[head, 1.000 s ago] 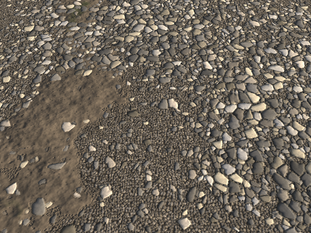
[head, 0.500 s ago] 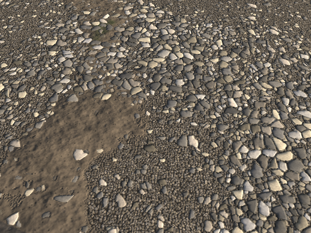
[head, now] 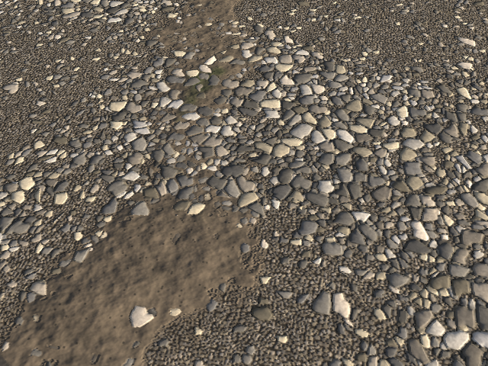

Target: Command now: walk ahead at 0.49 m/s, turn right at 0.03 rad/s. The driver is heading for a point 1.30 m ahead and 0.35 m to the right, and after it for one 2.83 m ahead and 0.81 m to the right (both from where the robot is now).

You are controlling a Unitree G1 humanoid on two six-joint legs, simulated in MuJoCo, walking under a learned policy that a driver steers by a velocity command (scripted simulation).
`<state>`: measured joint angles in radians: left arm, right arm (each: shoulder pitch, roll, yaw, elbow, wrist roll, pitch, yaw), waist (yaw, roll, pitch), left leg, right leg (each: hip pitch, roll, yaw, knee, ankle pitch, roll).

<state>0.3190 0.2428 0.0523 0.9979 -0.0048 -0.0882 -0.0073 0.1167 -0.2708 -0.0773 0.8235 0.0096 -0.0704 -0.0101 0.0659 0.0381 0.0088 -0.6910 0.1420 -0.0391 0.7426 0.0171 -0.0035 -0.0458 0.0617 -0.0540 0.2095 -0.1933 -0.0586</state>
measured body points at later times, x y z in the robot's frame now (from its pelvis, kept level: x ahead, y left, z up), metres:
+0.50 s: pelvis +0.28 +0.05 +0.00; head +0.30 +0.04 +0.45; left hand +0.48 +0.28 -0.11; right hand +0.26 -0.24 -0.13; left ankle +0.26 +0.15 -0.75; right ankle +0.38 -0.15 -0.68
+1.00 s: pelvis +0.52 -0.09 +0.00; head +0.55 -0.13 +0.44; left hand +0.73 +0.12 -0.11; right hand +0.56 -0.42 -0.11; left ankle +0.72 +0.01 -0.68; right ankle +0.48 -0.15 -0.75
